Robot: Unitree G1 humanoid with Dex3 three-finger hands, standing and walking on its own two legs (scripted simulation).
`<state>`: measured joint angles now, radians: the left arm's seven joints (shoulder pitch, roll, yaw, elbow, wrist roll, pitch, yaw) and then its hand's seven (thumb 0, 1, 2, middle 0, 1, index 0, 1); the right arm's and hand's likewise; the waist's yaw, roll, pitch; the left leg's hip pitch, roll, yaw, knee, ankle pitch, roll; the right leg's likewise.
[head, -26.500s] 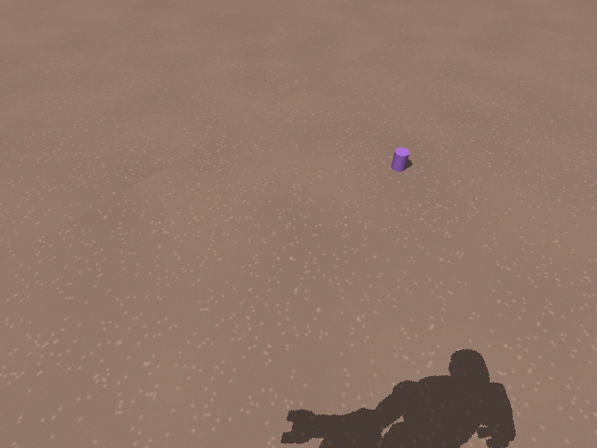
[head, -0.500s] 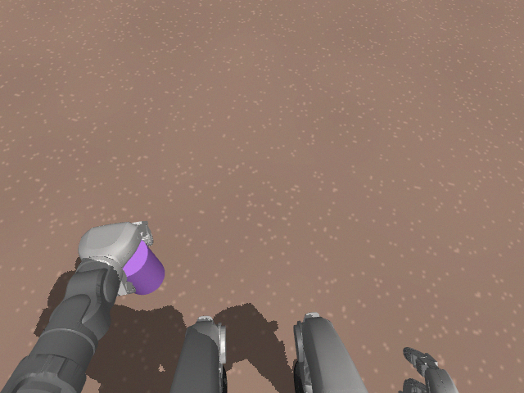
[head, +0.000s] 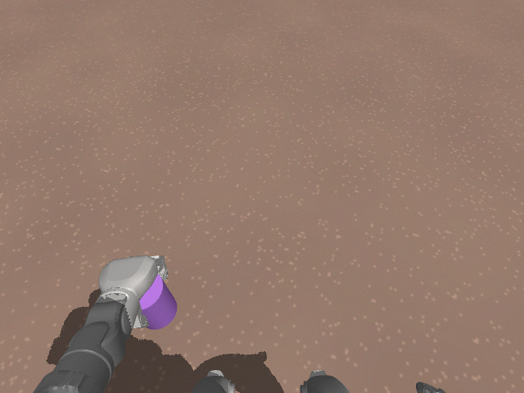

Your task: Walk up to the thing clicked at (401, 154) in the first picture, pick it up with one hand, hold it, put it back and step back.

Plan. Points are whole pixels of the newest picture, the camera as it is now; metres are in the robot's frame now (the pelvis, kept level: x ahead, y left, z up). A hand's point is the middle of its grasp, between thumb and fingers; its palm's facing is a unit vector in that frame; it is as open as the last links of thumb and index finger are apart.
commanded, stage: lift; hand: left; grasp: from above
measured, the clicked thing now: (150, 300) +0.31 +0.22 -0.14
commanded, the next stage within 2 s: hold in 0.16 s
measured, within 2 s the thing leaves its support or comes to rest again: neither
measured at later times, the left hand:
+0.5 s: hand (128, 286) +0.31 +0.23 -0.05, palm faces -0.48 -0.07 -0.87, open 10.0 cm
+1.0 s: hand (126, 279) +0.31 +0.22 -0.02, palm faces -0.48 -0.07 -0.87, open 10.0 cm
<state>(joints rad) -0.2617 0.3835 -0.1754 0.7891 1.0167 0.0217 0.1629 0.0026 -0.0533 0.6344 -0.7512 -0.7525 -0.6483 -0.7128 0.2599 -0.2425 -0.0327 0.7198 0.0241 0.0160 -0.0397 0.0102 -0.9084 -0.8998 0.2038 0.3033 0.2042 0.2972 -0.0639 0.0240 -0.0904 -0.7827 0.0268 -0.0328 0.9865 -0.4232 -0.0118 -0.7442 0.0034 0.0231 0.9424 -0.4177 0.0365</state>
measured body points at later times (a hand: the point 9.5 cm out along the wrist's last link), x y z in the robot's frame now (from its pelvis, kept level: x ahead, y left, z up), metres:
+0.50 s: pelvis +0.02 +0.00 +0.04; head +0.05 +0.00 +0.48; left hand +0.33 +0.23 +0.00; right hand +0.13 -0.26 -0.08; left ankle +0.03 +0.12 -0.68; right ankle +0.03 -0.15 -0.68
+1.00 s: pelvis +0.02 +0.00 +0.05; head +0.05 -0.01 +0.50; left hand +0.33 +0.22 +0.03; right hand +0.15 -0.26 -0.07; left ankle +0.03 +0.12 -0.68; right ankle +0.03 -0.15 -0.68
